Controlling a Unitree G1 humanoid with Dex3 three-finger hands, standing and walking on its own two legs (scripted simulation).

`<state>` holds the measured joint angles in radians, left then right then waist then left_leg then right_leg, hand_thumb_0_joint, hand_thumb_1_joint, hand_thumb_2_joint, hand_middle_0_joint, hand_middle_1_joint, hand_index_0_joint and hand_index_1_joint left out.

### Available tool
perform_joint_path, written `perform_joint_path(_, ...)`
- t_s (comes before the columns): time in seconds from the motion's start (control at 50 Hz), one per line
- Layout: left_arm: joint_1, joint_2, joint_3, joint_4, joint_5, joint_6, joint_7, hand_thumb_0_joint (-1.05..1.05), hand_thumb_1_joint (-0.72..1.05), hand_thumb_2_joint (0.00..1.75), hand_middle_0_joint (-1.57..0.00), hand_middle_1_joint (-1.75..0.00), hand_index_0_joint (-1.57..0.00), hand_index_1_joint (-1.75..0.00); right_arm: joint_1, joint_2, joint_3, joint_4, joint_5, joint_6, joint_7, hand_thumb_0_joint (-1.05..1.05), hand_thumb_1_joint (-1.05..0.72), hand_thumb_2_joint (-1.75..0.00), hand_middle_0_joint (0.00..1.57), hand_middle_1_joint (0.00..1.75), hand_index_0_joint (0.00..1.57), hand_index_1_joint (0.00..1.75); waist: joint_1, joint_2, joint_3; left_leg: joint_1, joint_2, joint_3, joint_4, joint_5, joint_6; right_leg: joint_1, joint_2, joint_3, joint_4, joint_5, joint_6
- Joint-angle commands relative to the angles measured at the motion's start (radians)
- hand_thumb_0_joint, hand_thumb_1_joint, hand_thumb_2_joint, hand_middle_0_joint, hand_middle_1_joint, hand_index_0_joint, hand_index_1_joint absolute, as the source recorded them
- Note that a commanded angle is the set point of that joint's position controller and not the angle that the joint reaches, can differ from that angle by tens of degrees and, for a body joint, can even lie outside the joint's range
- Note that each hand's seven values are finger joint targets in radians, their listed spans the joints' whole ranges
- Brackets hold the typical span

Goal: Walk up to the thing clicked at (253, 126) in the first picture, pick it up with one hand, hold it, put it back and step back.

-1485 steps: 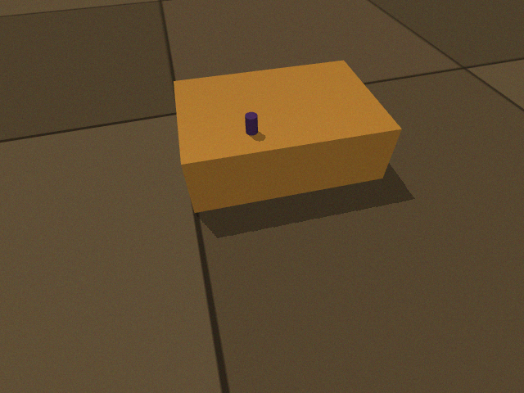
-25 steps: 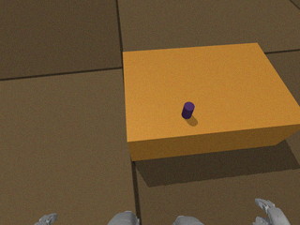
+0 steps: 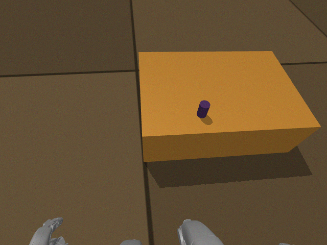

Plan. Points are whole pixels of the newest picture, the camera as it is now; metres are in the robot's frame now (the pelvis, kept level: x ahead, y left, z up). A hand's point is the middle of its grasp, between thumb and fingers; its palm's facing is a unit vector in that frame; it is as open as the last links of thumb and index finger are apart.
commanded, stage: step back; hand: right
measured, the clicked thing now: (203, 109) +0.78 -0.23 -0.39
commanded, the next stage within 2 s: none
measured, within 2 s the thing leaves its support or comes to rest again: neither
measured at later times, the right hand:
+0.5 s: hand out of the picture -0.08 -0.32 -0.15, palm faces +0.02 +0.92 -0.39, open 7.4 cm
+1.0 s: hand out of the picture -0.20 -0.36 -0.14, palm faces +0.01 +0.89 -0.45, open 7.4 cm
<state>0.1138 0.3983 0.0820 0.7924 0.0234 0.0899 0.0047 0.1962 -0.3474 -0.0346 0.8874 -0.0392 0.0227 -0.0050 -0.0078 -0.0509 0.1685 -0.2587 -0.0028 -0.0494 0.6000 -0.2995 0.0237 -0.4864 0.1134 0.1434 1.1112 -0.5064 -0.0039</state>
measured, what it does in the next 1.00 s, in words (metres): walks backwards: right foot, then left foot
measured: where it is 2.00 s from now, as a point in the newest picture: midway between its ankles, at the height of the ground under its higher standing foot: outside the picture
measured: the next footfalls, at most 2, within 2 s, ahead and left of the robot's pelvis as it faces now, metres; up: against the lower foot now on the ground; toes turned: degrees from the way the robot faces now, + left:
right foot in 0.28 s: -0.10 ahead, -0.16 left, +0.00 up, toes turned -2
left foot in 0.62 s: -0.19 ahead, +0.08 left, +0.00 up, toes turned -1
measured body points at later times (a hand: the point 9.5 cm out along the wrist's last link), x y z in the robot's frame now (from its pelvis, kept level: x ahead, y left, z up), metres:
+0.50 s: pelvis -0.16 -0.04 +0.00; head -0.12 -0.06 +0.45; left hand -0.06 +0.27 -0.10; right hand -0.08 -0.37 -0.12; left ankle -0.17 +0.11 -0.66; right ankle -0.14 -0.16 -0.73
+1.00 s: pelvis -0.32 -0.07 -0.02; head -0.28 -0.07 +0.43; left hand -0.23 +0.24 -0.14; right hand -0.20 -0.40 -0.11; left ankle -0.23 +0.07 -0.73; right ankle -0.35 -0.21 -0.74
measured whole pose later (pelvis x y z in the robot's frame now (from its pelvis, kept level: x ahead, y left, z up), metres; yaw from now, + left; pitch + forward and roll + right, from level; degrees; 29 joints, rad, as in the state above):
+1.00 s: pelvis -0.32 -0.07 -0.02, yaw -3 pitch -4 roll -3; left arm 0.19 0.37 0.07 0.90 0.04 0.03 -0.01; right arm 0.11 -0.42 -0.05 0.83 -0.03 0.03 -0.01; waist 0.01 0.04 0.15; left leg -0.42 0.10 -0.06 0.74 -0.28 0.01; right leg -0.18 0.05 0.03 0.62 -0.38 0.01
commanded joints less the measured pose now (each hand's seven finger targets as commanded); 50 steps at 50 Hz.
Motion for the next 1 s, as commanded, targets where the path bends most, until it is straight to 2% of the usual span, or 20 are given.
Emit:
perform_joint_path(0.0,0.076,0.175,0.071,-0.066,-0.003,-0.029,0.005,0.00,0.90,0.90,-0.20,-0.30,-0.20,-0.30,-0.071,-0.261,-0.078,-0.113,0.004,-0.041,-0.031,0.00,-0.90,-0.90,0.20,0.30,0.20,0.30,0.047,0.174,-0.155,0.094,0.222,-0.166,-0.175,0.519,0.158,-0.049,0.013,0.068,0.187,0.042,0.006)
perform_joint_path(0.14,0.076,0.157,0.051,-0.076,0.005,-0.042,0.003,0.00,0.90,0.90,-0.20,-0.30,-0.20,-0.30,-0.008,-0.289,-0.094,-0.137,0.009,-0.026,-0.036,0.00,-0.90,-0.90,0.20,0.30,0.20,0.30,-0.017,0.244,-0.264,0.269,0.277,-0.166,-0.109,0.511,0.218,0.032,-0.075,-0.009,-0.209,-0.012,0.053)
perform_joint_path(0.24,0.232,0.158,0.056,0.020,0.008,-0.052,-0.007,0.00,0.90,0.90,-0.20,-0.30,-0.20,-0.30,-0.105,-0.323,-0.093,-0.168,0.016,0.005,-0.027,0.00,-0.90,-0.90,0.20,0.30,0.20,0.30,0.056,0.250,-0.296,0.030,0.231,-0.108,-0.019,0.302,0.137,0.339,-0.096,-0.137,-0.684,0.247,-0.007)
perform_joint_path(0.26,0.222,0.195,0.067,0.021,0.019,-0.056,-0.008,0.00,0.90,0.90,-0.20,-0.30,-0.20,-0.30,-0.098,-0.291,-0.082,-0.168,0.022,0.007,-0.023,0.00,-0.90,-0.90,0.20,0.30,0.20,0.30,0.054,0.179,-0.271,-0.083,0.170,-0.093,0.019,0.171,0.082,0.379,-0.119,-0.072,-0.687,0.262,-0.032)
perform_joint_path(0.28,0.220,0.273,0.089,0.007,0.032,-0.058,-0.011,0.00,0.90,0.90,-0.20,-0.30,-0.20,-0.30,-0.106,-0.239,-0.071,-0.186,0.029,0.008,-0.025,0.00,-0.90,-0.90,0.20,0.30,0.20,0.30,0.065,-0.053,-0.216,-0.278,0.015,-0.062,0.177,-0.075,0.018,0.355,-0.294,0.221,-0.740,0.184,-0.095)
perform_joint_path(0.3,0.103,0.380,0.106,-0.041,0.028,-0.048,-0.014,0.00,0.90,0.90,-0.20,-0.30,-0.20,-0.30,-0.126,-0.233,-0.080,-0.191,0.032,0.009,-0.045,0.00,-0.90,-0.90,0.20,0.30,0.20,0.30,0.083,-0.259,-0.155,-0.241,-0.083,-0.014,0.417,-0.320,-0.028,0.073,-0.492,0.402,-0.855,0.092,-0.261)
perform_joint_path(0.32,-0.005,0.385,0.104,-0.082,0.028,-0.053,-0.005,0.00,0.90,0.90,-0.20,-0.30,-0.20,-0.30,-0.092,-0.287,-0.102,-0.166,0.031,0.012,-0.049,0.00,-0.90,-0.90,0.20,0.30,0.20,0.30,0.047,-0.272,-0.065,-0.162,-0.030,-0.099,0.584,-0.322,-0.030,-0.125,-0.553,0.482,-0.917,0.015,-0.301)
perform_joint_path(0.4,-0.072,0.210,0.067,-0.093,0.025,-0.058,0.007,0.00,0.90,0.90,-0.20,-0.30,-0.20,-0.30,0.000,-0.236,-0.067,-0.103,0.038,-0.002,-0.036,0.00,-0.90,-0.90,0.20,0.30,0.20,0.30,-0.008,-0.105,-0.083,-0.206,-0.110,-0.081,0.607,-0.154,-0.033,0.075,-0.294,0.039,-0.705,0.390,-0.168)
perform_joint_path(0.52,0.044,0.204,0.065,-0.107,0.028,-0.042,0.024,0.00,0.90,0.90,-0.20,-0.30,-0.20,-0.30,0.017,-0.206,-0.049,-0.116,0.018,-0.031,-0.042,0.00,-0.90,-0.90,0.20,0.30,0.20,0.30,0.055,-0.190,-0.218,-0.215,-0.018,0.010,0.131,-0.208,-0.043,0.449,-0.350,0.066,-0.560,0.681,-0.192)
perform_joint_path(0.58,0.012,0.197,0.050,-0.126,0.007,-0.020,0.015,0.00,0.90,0.90,-0.20,-0.30,-0.20,-0.30,0.112,-0.209,-0.064,-0.071,0.009,-0.039,-0.039,0.00,-0.90,-0.90,0.20,0.30,0.20,0.30,0.018,-0.108,-0.273,-0.012,-0.036,0.060,-0.246,0.132,-0.020,0.385,-0.294,0.002,-0.396,0.625,-0.127)
perform_joint_path(0.6,0.045,0.158,0.036,-0.132,0.005,-0.014,0.010,0.00,0.90,0.90,-0.20,-0.30,-0.20,-0.30,0.099,-0.253,-0.080,-0.072,-0.004,-0.039,-0.040,0.00,-0.90,-0.90,0.20,0.30,0.20,0.30,0.035,-0.012,-0.280,0.102,0.061,-0.084,-0.245,0.223,0.007,0.221,-0.242,-0.016,-0.328,0.456,-0.084)
perform_joint_path(0.62,0.078,0.119,0.025,-0.133,-0.002,-0.013,0.007,0.00,0.90,0.90,-0.20,-0.30,-0.20,-0.30,0.054,-0.354,-0.103,-0.089,-0.013,-0.035,-0.038,0.00,-0.90,-0.90,0.20,0.30,0.20,0.30,0.058,0.248,-0.270,0.206,0.293,-0.393,-0.244,0.421,0.107,-0.037,-0.088,-0.124,-0.154,0.051,-0.026)
perform_joint_path(0.64,-0.006,0.172,0.042,-0.142,0.001,-0.013,0.021,0.00,0.90,0.90,-0.20,-0.30,-0.20,-0.30,0.037,-0.442,-0.112,-0.114,-0.008,-0.030,-0.033,0.00,-0.90,-0.90,0.20,0.30,0.20,0.30,-0.004,0.255,-0.249,0.024,0.429,-0.486,-0.232,0.459,0.257,0.006,-0.067,-0.036,-0.012,-0.152,-0.004)
perform_joint_path(0.66,-0.043,0.211,0.053,-0.136,0.006,-0.012,0.024,0.00,0.90,0.90,-0.20,-0.30,-0.20,-0.30,-0.014,-0.439,-0.115,-0.124,-0.006,-0.037,-0.043,0.00,-0.90,-0.90,0.20,0.30,0.20,0.30,-0.006,0.276,-0.193,-0.102,0.480,-0.556,-0.265,0.415,0.302,0.061,-0.102,0.034,0.114,-0.142,-0.004)
perform_joint_path(0.72,0.050,0.186,0.055,-0.084,-0.011,-0.009,0.007,0.00,0.90,0.90,-0.20,-0.30,-0.20,-0.30,-0.094,-0.303,-0.075,-0.136,-0.009,-0.040,-0.052,0.00,-0.90,-0.90,0.20,0.30,0.20,0.30,0.068,0.150,-0.180,-0.012,0.260,-0.176,-0.151,0.581,0.195,-0.005,-0.021,0.068,0.209,-0.010,-0.007)
perform_joint_path(0.84,0.039,0.150,0.033,-0.072,0.004,-0.059,-0.002,0.00,0.90,0.90,-0.20,-0.30,-0.20,-0.30,0.015,-0.271,-0.080,-0.107,0.002,-0.032,-0.034,0.00,-0.90,-0.90,0.20,0.30,0.20,0.30,-0.018,0.246,-0.246,0.223,0.225,-0.143,-0.111,0.305,0.193,0.027,-0.090,-0.043,-0.276,0.000,0.035)
perform_joint_path(0.92,0.166,0.138,0.031,0.047,0.005,-0.099,0.008,0.00,0.90,0.90,-0.20,-0.30,-0.20,-0.30,-0.059,-0.293,-0.076,-0.107,0.002,0.001,-0.014,0.00,-0.90,-0.90,0.20,0.30,0.20,0.30,0.038,0.264,-0.265,0.049,0.185,-0.077,0.014,0.167,0.140,0.326,-0.082,-0.157,-0.788,0.201,0.000)
perform_joint_path(0.94,0.176,0.191,0.052,0.075,0.016,-0.106,0.011,0.00,0.90,0.90,-0.20,-0.30,-0.20,-0.30,-0.048,-0.255,-0.065,-0.107,0.004,0.004,-0.011,0.00,-0.90,-0.90,0.20,0.30,0.20,0.30,0.040,0.168,-0.259,-0.068,0.135,-0.043,0.100,0.102,0.099,0.424,-0.094,-0.087,-0.773,0.233,-0.018)
perform_joint_path(0.96,0.180,0.254,0.067,0.073,0.029,-0.111,0.011,0.00,0.90,0.90,-0.20,-0.30,-0.20,-0.30,-0.048,-0.201,-0.048,-0.129,0.012,0.001,-0.010,0.00,-0.90,-0.90,0.20,0.30,0.20,0.30,0.044,-0.008,-0.214,-0.275,0.038,-0.034,0.207,-0.098,0.040,0.444,-0.226,0.180,-0.769,0.121,-0.069)
perform_joint_path(0.98,0.095,0.331,0.078,0.037,0.026,-0.107,0.010,0.00,0.90,0.90,-0.20,-0.30,-0.20,-0.30,-0.094,-0.202,-0.050,-0.141,0.014,-0.001,-0.019,0.00,-0.90,-0.90,0.20,0.30,0.20,0.30,0.059,-0.098,-0.173,-0.255,-0.003,-0.060,0.256,-0.261,-0.006,0.194,-0.432,0.374,-0.823,-0.080,-0.189)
